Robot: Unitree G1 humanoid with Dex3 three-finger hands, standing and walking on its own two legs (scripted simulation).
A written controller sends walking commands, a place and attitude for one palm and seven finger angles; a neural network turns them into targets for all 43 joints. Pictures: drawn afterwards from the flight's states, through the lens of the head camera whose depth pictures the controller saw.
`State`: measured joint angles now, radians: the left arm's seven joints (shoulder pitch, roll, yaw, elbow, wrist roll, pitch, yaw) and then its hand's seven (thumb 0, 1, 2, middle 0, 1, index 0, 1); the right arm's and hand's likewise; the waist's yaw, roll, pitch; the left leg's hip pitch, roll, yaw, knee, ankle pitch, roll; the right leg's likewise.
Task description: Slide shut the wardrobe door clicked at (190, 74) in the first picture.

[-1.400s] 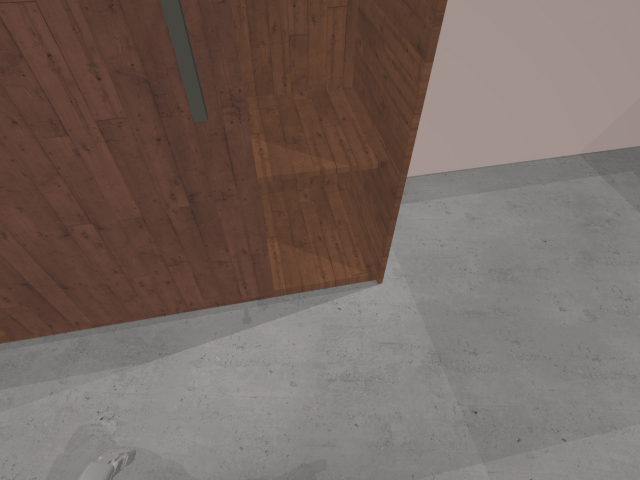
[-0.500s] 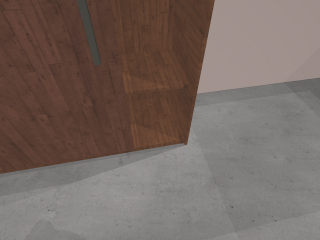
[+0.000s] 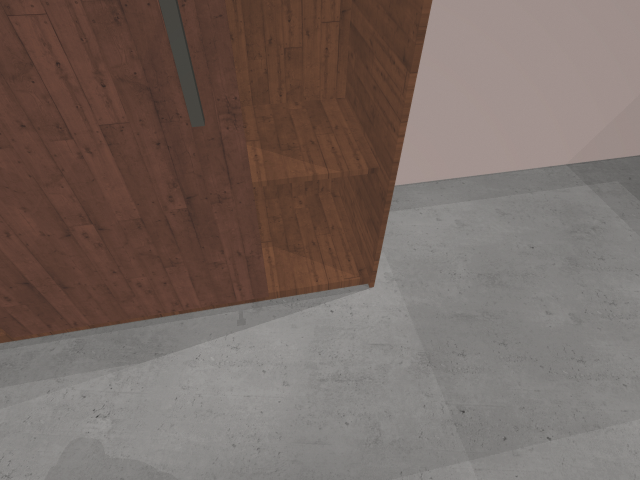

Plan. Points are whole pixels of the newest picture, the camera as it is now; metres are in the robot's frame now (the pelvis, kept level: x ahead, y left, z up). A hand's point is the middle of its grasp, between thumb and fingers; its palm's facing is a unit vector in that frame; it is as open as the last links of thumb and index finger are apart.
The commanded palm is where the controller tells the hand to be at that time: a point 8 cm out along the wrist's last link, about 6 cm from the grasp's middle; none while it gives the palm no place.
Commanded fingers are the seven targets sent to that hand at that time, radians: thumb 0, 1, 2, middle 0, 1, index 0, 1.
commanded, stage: look at it before walking up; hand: left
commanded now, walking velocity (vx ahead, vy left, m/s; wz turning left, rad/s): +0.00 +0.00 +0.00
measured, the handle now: (184, 57) +0.79 +0.31 +0.16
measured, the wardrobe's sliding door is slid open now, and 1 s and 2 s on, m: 0.39 0.39 0.39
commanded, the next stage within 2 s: turn to face it in 0.04 s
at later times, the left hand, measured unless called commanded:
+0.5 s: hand out of the picture +0.04 +0.22 -0.18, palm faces +0.05 -0.96 -0.26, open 7.4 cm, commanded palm none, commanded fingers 0.00 0.90 0.90 -0.20 -0.30 -0.20 -0.30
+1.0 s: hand out of the picture -0.03 +0.17 -0.16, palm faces +0.25 -0.92 -0.28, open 7.4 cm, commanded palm none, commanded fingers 0.00 0.90 0.90 -0.20 -0.30 -0.20 -0.30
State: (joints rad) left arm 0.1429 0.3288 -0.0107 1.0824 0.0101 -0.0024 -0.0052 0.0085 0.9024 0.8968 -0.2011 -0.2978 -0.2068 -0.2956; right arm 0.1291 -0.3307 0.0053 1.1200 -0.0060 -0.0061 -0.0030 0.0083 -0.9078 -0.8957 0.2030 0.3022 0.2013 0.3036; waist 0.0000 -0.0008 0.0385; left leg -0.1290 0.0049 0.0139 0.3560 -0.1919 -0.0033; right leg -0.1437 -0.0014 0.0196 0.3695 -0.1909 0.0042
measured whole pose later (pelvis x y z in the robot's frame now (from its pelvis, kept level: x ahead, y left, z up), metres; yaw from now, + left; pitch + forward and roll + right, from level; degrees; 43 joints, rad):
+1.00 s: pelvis -0.03 -0.03 -0.01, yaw +13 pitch -2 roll +2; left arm 0.27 0.17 0.02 0.99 0.02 0.00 0.02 0.01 0.90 0.90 -0.20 -0.30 -0.20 -0.30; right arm 0.25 -0.23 -0.06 1.03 -0.02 0.06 0.00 0.01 -0.91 -0.90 0.20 0.30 0.20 0.30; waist 0.00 0.05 0.01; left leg -0.42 -0.05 -0.07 0.86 -0.36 -0.01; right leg -0.15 0.00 -0.07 0.48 -0.31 -0.05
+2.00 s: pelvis +0.23 +0.06 -0.03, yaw +10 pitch +0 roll +0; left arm 0.08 0.16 0.05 1.01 0.02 -0.03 -0.03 0.01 0.91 0.90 -0.19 -0.30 -0.20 -0.29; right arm 0.53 -0.09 -0.02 1.21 -0.02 -0.04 -0.03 0.01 -0.91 -0.90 0.20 0.30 0.20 0.30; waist -0.07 0.01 0.09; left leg 0.08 0.07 0.21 0.48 -0.50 -0.03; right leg -0.44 -0.04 -0.14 0.59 -0.14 -0.05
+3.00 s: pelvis +0.33 +0.02 -0.02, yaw +13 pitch -2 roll -1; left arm 0.26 0.18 0.02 0.90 0.03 0.02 0.04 0.01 0.90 0.90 -0.20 -0.30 -0.21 -0.30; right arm 0.26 -0.24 -0.07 0.92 -0.02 0.05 0.01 0.01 -0.91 -0.90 0.20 0.30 0.20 0.30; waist -0.02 0.03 0.02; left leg -0.30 0.00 0.05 0.65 -0.35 -0.01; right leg -0.24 -0.02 -0.04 0.62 -0.35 0.01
